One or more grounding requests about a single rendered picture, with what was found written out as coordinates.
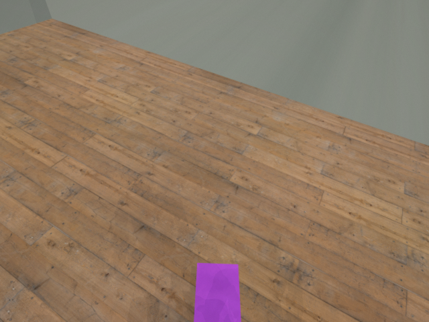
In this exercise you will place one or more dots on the carton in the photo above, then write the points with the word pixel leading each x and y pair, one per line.
pixel 217 297

